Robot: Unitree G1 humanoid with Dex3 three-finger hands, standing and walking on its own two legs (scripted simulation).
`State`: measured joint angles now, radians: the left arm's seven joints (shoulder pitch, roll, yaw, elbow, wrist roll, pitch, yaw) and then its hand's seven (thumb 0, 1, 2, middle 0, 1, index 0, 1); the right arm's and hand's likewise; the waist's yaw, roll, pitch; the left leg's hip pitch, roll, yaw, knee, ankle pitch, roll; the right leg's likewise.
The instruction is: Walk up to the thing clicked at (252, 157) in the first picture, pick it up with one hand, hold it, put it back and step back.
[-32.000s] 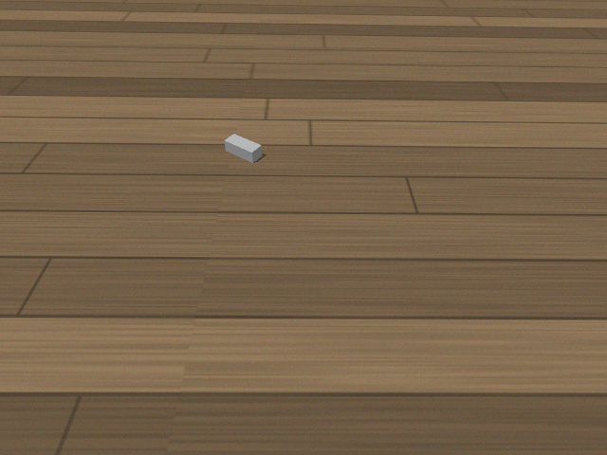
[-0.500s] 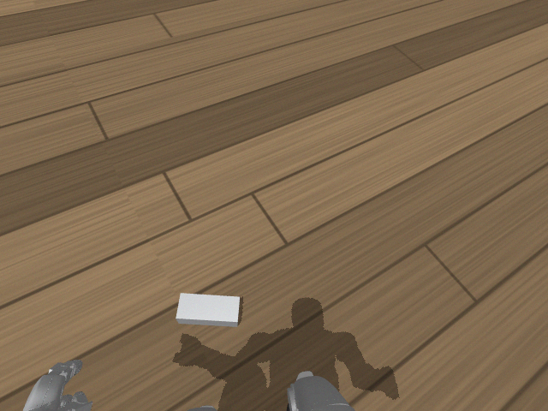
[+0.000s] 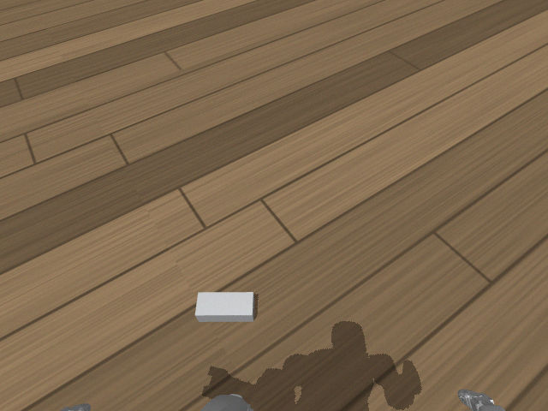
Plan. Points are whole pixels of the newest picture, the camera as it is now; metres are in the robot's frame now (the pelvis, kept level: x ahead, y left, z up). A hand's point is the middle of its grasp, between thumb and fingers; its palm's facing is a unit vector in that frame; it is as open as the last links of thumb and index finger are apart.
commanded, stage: walk up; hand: left
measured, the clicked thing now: (225, 307) +0.53 +0.20 -0.73
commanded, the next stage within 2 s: stand in 1.84 s
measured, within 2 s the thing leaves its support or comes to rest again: neither
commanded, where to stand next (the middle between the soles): +0.18 -0.03 m, yaw +3 degrees
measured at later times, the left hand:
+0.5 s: hand out of the picture -0.09 +0.26 -0.16, palm faces +0.06 -0.94 -0.34, open 7.4 cm
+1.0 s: hand out of the picture -0.13 +0.24 -0.14, palm faces +0.09 -0.91 -0.40, open 7.4 cm
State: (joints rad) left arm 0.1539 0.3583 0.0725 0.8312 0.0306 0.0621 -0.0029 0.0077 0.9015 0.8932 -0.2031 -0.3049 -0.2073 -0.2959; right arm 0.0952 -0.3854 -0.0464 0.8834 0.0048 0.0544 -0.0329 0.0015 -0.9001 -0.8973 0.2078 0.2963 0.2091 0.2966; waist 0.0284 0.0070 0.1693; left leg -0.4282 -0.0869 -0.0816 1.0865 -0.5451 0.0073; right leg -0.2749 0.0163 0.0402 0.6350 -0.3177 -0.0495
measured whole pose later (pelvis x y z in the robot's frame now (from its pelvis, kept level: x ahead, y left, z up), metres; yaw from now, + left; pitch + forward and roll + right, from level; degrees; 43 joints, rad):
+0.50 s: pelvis -0.15 -0.02 +0.00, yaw +2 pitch -2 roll -1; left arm 0.24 0.42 0.10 0.82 0.02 0.08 -0.02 0.01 0.90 0.89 -0.20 -0.30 -0.21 -0.30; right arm 0.16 -0.36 -0.04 0.84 -0.04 0.01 -0.02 0.00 -0.90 -0.90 0.21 0.30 0.21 0.30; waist 0.03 -0.06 0.14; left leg -0.31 0.06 0.00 0.58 -0.23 0.00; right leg -0.35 0.05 0.14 1.05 -0.46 0.02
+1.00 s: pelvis -0.18 -0.04 +0.00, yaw +4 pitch -4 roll +1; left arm 0.22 0.39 0.07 0.91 0.00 0.00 0.01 0.01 0.90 0.89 -0.20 -0.30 -0.21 -0.30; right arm 0.23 -0.34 -0.06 0.96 -0.03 -0.01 0.02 0.01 -0.90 -0.90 0.21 0.30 0.21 0.30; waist 0.02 -0.01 0.12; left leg -0.26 -0.02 -0.01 0.57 -0.25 0.01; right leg -0.23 -0.04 0.02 0.79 -0.49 -0.01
